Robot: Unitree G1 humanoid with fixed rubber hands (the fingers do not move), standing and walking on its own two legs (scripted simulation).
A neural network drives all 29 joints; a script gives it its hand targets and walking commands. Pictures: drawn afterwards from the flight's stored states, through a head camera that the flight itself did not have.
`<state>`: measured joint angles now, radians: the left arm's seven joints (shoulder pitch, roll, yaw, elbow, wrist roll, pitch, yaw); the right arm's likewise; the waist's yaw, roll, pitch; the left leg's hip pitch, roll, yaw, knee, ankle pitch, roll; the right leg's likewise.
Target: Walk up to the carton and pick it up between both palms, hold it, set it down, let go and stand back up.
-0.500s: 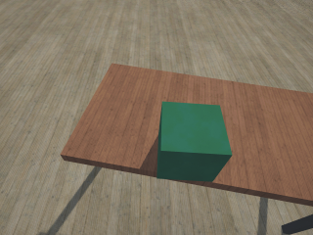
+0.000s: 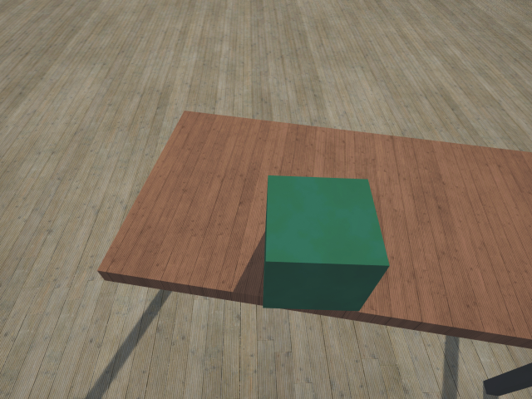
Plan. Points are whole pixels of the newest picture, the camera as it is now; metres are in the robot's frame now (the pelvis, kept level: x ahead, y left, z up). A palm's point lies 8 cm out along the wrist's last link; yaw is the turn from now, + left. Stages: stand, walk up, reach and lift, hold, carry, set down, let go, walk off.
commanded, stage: stand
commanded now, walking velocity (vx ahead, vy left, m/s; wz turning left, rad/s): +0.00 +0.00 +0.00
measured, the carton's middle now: (314, 244) +0.41 -0.11 -0.09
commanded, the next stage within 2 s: reach and lift in 0.06 s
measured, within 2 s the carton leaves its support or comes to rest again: neither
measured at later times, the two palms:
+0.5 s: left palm out of the picture +0.13 +0.16 -0.09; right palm out of the picture +0.12 -0.21 -0.11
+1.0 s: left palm out of the picture +0.09 +0.18 -0.10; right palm out of the picture +0.08 -0.23 -0.10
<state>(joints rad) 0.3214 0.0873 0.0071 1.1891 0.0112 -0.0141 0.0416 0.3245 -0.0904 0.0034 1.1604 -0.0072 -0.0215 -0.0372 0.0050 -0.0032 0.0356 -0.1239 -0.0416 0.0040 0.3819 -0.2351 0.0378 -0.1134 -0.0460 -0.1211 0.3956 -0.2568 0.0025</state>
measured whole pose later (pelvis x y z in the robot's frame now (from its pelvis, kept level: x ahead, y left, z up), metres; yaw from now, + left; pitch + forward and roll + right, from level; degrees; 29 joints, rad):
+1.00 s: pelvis -0.06 -0.05 -0.01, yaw -3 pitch +1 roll +1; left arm 0.19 0.21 0.05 0.34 -0.11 0.50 -0.03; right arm 0.25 -0.09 0.07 0.40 0.12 0.23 -0.07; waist 0.03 -0.03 0.08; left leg -0.31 0.05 0.05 0.50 -0.20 -0.04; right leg -0.33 0.03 -0.07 0.54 -0.24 -0.07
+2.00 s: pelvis -0.01 -0.02 -0.01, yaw -3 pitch -1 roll +0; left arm 0.19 0.10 -0.09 0.68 -0.05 -0.37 0.12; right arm 0.10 -0.20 0.00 0.91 0.20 -0.51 0.11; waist 0.02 -0.01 0.01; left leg -0.21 0.04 0.07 0.52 -0.30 -0.01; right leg -0.20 0.02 -0.06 0.51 -0.29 -0.04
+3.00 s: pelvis -0.02 -0.03 -0.01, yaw -4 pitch +10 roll +0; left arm -0.34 0.11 -0.01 0.87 -0.13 -0.32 0.14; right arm -0.44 -0.30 0.10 1.07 0.36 -0.40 0.07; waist 0.02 0.00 -0.11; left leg -0.44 0.05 0.07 0.54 -0.27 -0.02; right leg -0.44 0.04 -0.05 0.53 -0.26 -0.05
